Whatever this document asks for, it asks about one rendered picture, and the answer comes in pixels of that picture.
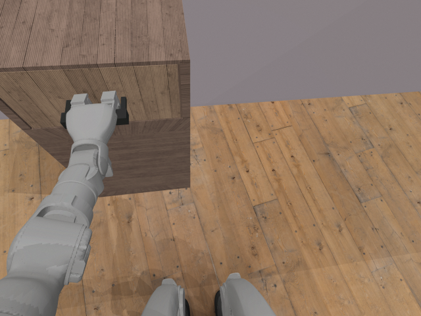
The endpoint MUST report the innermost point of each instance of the cabinet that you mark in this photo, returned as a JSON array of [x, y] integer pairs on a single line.
[[146, 155]]

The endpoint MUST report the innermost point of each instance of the robot left shin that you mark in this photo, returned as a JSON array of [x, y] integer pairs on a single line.
[[168, 281]]

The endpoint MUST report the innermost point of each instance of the robot right shin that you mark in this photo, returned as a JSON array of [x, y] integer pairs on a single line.
[[230, 277]]

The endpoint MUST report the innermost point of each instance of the handle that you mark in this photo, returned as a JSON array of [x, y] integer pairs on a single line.
[[122, 114]]

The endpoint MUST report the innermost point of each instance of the drawer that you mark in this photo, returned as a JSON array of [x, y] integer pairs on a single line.
[[39, 97]]

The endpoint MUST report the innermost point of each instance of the left robot hand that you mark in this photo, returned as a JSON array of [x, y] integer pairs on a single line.
[[97, 121]]

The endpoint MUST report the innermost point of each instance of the robot shin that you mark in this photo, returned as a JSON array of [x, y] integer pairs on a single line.
[[230, 277], [168, 281]]

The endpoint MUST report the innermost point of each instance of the left robot upper arm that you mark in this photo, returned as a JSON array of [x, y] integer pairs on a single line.
[[50, 254]]

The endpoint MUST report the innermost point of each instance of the robot left forearm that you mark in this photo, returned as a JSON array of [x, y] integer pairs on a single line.
[[76, 192]]

